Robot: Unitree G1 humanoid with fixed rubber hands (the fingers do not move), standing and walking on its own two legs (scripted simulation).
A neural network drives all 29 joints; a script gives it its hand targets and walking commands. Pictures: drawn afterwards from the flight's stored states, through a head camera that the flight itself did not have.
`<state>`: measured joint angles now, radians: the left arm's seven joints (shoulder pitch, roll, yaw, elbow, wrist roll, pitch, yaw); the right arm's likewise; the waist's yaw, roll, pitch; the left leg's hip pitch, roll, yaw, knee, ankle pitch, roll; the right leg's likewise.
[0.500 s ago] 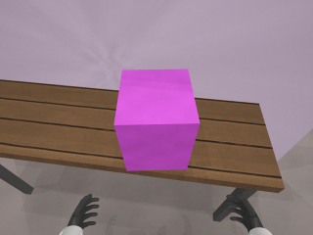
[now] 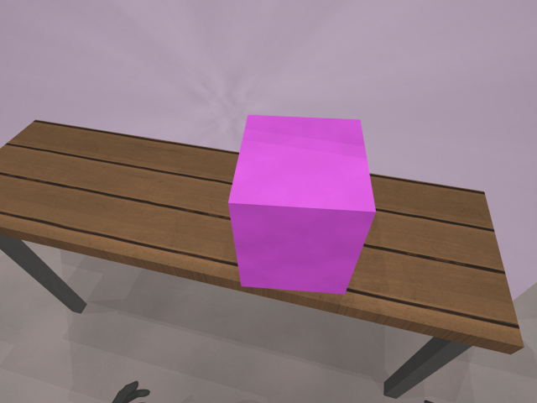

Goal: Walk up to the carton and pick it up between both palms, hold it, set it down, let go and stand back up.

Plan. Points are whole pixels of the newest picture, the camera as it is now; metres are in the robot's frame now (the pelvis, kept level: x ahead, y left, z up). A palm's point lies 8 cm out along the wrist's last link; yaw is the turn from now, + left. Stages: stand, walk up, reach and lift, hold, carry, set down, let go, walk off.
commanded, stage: stand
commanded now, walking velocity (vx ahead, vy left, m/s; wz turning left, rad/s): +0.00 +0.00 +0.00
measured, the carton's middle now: (297, 207) +0.44 -0.03 +0.01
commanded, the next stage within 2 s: none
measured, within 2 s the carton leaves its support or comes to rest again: neither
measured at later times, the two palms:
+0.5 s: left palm out of the picture -0.02 +0.25 -0.13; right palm out of the picture +0.04 -0.23 -0.12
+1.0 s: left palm out of the picture -0.05 +0.22 -0.14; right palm out of the picture +0.02 -0.22 -0.14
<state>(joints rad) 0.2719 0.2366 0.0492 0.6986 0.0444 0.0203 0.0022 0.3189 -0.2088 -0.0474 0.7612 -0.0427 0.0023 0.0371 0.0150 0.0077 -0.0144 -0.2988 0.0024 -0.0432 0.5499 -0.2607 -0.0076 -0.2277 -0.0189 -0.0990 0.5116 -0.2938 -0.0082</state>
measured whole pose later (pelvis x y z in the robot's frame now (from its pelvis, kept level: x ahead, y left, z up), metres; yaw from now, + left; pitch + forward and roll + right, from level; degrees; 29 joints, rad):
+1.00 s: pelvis +0.00 +0.00 +0.00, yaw +5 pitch +0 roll -1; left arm 0.34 0.15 0.05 1.10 0.02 0.01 0.03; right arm 0.35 -0.14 -0.02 1.00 -0.02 0.00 -0.03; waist 0.02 0.01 -0.01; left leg -0.27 -0.03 -0.12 0.49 -0.21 -0.01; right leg -0.17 -0.04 -0.18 0.45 -0.28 -0.01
